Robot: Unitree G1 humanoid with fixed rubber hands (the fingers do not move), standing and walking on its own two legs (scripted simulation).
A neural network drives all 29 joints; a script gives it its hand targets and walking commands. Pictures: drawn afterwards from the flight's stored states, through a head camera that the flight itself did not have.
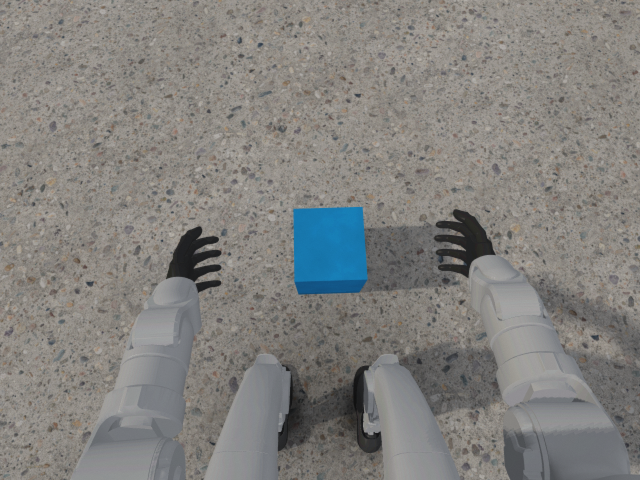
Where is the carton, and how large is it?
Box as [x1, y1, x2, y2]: [293, 207, 367, 294]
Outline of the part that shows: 362,207 293,209 294,281 299,294 358,292 367,279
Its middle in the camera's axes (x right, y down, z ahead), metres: +0.02 +0.04 +1.03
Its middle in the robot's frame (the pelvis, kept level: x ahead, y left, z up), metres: +0.50 -0.01 -0.59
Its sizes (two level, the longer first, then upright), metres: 0.182 0.171 0.198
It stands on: the floor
